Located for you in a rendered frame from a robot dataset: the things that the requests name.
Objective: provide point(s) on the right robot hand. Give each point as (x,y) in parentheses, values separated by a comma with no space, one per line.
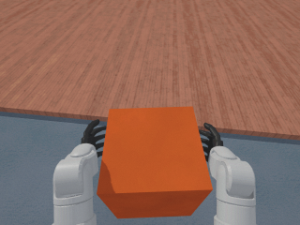
(214,139)

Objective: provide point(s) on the robot right forearm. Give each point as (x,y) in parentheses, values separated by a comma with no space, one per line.
(235,188)

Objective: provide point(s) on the carton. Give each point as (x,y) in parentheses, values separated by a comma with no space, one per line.
(153,164)

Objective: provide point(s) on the left robot hand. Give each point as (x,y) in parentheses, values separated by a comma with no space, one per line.
(89,136)

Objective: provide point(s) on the robot left forearm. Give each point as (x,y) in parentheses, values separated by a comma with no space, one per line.
(72,187)

